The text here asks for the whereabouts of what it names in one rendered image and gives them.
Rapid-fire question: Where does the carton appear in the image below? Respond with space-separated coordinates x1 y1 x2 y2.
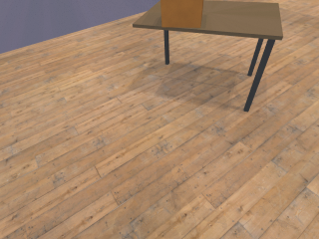
160 0 203 28

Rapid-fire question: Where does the table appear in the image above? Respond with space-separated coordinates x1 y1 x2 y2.
133 0 283 112

